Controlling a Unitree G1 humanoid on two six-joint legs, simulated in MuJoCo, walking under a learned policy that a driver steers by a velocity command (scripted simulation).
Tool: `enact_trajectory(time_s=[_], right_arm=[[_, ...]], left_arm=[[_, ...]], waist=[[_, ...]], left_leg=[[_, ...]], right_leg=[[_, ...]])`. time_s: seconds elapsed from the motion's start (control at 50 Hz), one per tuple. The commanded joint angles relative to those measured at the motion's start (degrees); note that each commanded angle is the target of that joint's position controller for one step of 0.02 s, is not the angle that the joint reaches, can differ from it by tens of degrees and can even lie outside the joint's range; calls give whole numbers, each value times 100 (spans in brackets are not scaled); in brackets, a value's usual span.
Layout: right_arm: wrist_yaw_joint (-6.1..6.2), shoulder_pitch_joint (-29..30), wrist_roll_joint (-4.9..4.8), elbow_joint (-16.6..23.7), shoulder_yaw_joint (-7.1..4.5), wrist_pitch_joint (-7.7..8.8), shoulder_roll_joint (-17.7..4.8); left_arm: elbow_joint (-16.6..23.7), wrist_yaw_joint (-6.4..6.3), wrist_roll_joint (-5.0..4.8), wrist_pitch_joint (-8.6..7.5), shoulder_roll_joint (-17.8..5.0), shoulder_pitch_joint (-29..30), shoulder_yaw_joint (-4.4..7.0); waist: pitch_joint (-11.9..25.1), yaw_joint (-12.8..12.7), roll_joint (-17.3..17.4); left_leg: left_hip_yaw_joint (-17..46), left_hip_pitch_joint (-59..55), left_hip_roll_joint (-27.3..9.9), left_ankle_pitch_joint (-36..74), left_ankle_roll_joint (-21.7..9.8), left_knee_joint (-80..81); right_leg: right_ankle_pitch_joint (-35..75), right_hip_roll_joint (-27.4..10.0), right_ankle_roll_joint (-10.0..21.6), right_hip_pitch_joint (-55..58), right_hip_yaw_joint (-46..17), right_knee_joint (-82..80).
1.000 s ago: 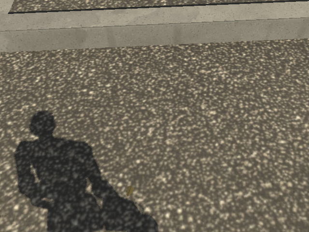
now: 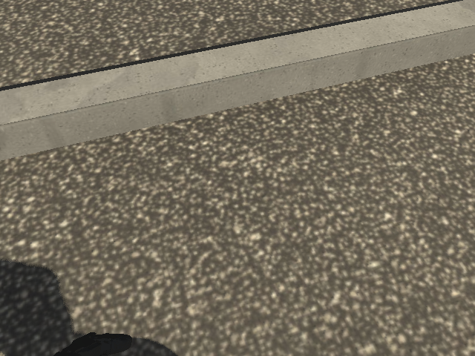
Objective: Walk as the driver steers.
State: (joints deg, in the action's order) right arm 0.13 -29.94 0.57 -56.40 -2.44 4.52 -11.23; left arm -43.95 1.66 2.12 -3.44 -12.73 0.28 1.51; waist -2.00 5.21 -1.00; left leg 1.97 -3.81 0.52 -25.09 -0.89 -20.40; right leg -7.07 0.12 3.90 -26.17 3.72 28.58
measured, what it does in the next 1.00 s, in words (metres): walks ahead, turning left: left foot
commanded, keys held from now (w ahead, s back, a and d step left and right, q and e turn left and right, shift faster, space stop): w+q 0.60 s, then w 0.40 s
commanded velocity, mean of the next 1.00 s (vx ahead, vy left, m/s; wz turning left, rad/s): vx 0.50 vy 0.00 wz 0.39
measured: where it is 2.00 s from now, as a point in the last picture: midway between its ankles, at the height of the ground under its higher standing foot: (130, 189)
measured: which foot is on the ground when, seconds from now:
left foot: down 0.00-0.02, up 0.04-0.50, down 0.52-1.00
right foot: down 0.00-0.54, up 0.56-1.00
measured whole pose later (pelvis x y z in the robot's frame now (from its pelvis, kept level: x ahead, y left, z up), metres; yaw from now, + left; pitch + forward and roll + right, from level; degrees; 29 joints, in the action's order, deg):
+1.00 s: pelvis +0.52 +0.11 +0.01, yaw +25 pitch +1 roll +1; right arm 0.2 -24.8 0.9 -53.2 -2.6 4.1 -14.0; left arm -44.6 2.0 1.7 -1.2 -13.7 -4.7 1.8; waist -2.2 3.7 -2.3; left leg 3.2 -6.5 7.0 -17.6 -6.0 -10.3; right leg -1.8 -4.3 1.1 -34.4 2.7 36.3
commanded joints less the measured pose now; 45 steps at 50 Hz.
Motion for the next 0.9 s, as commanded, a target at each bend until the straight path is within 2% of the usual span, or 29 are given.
enact_trajectory(time_s=[0.02,0.04,0.06,0.08,0.1,0.12,0.16,0.22,0.3,0.34,0.4,0.46,0.48,0.5,0.52,0.54,0.56,0.58,0.6,0.62,0.64,0.66,0.68,0.72,0.76,0.84,0.9], right_arm=[[-19,-184,-256,600,-8,57,-204],[42,-157,-141,479,-158,-5,-728],[31,300,-55,555,-222,-48,-831],[-23,557,-33,584,-184,-43,-661],[-63,634,8,561,-192,-89,-578],[-107,602,95,553,-208,-171,-555],[-190,639,123,581,-205,-295,-426],[-273,1190,138,807,-203,-369,-385],[-368,2084,119,1156,-118,-348,-311],[-420,2547,124,1332,-57,-337,-279],[-458,2957,149,1531,-38,-341,-365],[-396,2739,179,1539,-99,-359,-524],[-363,2371,182,1455,-147,-352,-616],[-322,1786,192,1295,-223,-314,-749],[-240,890,253,1007,-354,-272,-1008],[-146,577,287,974,-528,-274,-1649],[-139,653,111,1128,-593,-332,-2000],[-91,762,39,1069,-554,-390,-1794],[-49,1048,-6,1039,-482,-378,-1530],[-36,1332,6,1046,-399,-337,-1238],[-18,1515,-27,1063,-337,-283,-1073],[-27,1605,-35,1082,-282,-216,-948],[-45,1515,-47,1045,-261,-134,-926],[-68,1270,-53,919,-274,-51,-1037],[-72,1003,-49,818,-269,-29,-1075],[-63,620,-52,696,-236,-16,-1069],[-29,377,-13,592,-208,0,-1065]], left_arm=[[-278,-230,248,-142,-1665,-2707,487],[-316,-198,74,-55,-1496,-2621,480],[-255,-179,13,-36,-1096,-1995,363],[-204,-160,-17,-69,-723,-1541,270],[-222,-161,-25,-110,-537,-1373,217],[-285,-186,-58,-146,-447,-1348,187],[-375,-195,-85,-255,-439,-1477,187],[-516,-211,-123,-350,-513,-1712,217],[-655,-216,-107,-349,-470,-1915,191],[-714,-239,-114,-344,-587,-2058,209],[-844,-287,-109,-287,-760,-2352,245],[-902,-349,-84,-167,-974,-2411,288],[-906,-362,-69,-100,-1072,-2402,314],[-888,-358,-69,-31,-1152,-2401,335],[-803,-333,-75,1,-1143,-2329,330],[-517,-272,-115,-16,-566,-2519,208],[-112,-187,-147,-72,-664,-2208,242],[26,-163,-102,-126,-842,-1446,265],[65,-146,-159,-202,-748,-1413,216],[-81,-158,-142,-204,-702,-1612,210],[-145,-160,-39,-108,-674,-1775,204],[-232,-141,36,9,-617,-1976,190],[-241,-112,68,98,-578,-2011,190],[-198,-57,55,181,-505,-1858,178],[-60,-35,38,205,-509,-1385,177],[161,-10,-6,193,-534,-607,171],[319,9,-31,166,-509,-115,137]], waist=[[2155,-1257,-1004],[2195,-1226,-875],[1142,-957,-448],[501,-821,-322],[191,-692,-387],[22,-550,-506],[1,-441,-437],[-129,-409,-336],[-318,-496,-292],[-370,-603,-289],[-422,-703,-230],[-104,-535,-401],[134,-364,-464],[486,-127,-453],[967,299,-140],[1533,150,854],[1957,42,1223],[1190,148,345],[574,-79,204],[272,-392,-91],[181,-599,-74],[271,-720,6],[320,-746,58],[243,-733,153],[38,-576,259],[-93,-293,390],[-196,-130,426]], left_leg=[[-240,3420,10,1019,-276,-4168],[102,3815,151,-413,-373,-4971],[257,4000,-204,56,-452,-5123],[207,3932,-404,493,-450,-4887],[178,3750,-514,699,-437,-4667],[137,3584,-583,785,-393,-4546],[57,3550,-588,967,-339,-4517],[-20,4162,-670,1513,-262,-4319],[-288,4274,-616,2411,-202,-3110],[-569,4008,-538,2686,-266,-2402],[-845,3887,-407,2450,-457,-1814],[-1156,3324,70,1598,-773,-1591],[-1209,2901,282,1244,-912,-1533],[-1156,2189,469,1075,-1063,-1301],[-791,871,409,1150,-1283,-860],[1418,-777,-1194,783,-1789,-779],[4298,-1516,-2138,1030,-2541,229],[3428,-1122,-1927,1244,-2267,433],[2691,-303,-1777,1773,-2050,495],[2083,364,-1458,2454,-1746,568],[1632,843,-1208,2979,-1603,630],[1324,1099,-1047,3240,-1513,698],[1193,1201,-963,3568,-1514,741],[943,1287,-837,3682,-1450,915],[856,1161,-781,3610,-1317,1079],[768,586,-772,3646,-1080,1119],[726,194,-853,3777,-1052,1077]], right_leg=[[-953,-2410,821,5092,-2973,-459],[-1289,-2709,993,4443,-4122,-1175],[-1682,-2364,813,3527,-3244,-1317],[-1365,-2080,676,2704,-2489,-1587],[-979,-1812,495,2208,-1890,-1777],[-633,-1618,389,1855,-1430,-1893],[-22,-1537,390,1715,-952,-2010],[609,-1519,454,1905,-379,-2141],[1291,-1311,409,1947,378,-2103],[1590,-1339,367,2021,626,-2092],[2272,-1506,314,2630,839,-1885],[4605,-1576,221,3250,1099,-875],[5196,-1591,220,3330,1145,-184],[5081,-1597,204,3173,1156,792],[4013,-1478,45,2395,1228,2238],[81,-954,-204,463,1188,4176],[-2565,173,-445,-1198,142,5577],[-1910,-249,-385,-1862,-508,5501],[-1359,-482,-347,-1750,-491,4996],[-1146,-676,-339,-1326,-485,4427],[-1111,-758,-392,-904,-498,4113],[-1065,-802,-434,-542,-496,3904],[-1047,-772,-476,-419,-425,3786],[-718,-773,-533,-522,-323,3386],[-228,-812,-565,-894,-269,2889],[518,-737,-544,-1339,-230,1918],[752,-597,-459,-1417,-148,1305]])
Keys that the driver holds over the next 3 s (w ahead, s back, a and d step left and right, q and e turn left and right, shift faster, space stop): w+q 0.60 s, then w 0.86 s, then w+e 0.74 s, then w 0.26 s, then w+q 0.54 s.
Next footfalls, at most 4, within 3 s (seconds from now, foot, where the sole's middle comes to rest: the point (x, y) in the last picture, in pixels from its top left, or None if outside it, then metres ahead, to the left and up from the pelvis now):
0.52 left None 0.40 0.13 -0.76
1.08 right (189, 250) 0.77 0.10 -0.76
1.60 left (98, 208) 0.96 0.39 -0.76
2.14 right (147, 156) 1.17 0.24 -0.76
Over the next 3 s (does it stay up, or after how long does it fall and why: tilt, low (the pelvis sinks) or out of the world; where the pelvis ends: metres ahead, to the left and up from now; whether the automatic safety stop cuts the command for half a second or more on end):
stays up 1.56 0.34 0.17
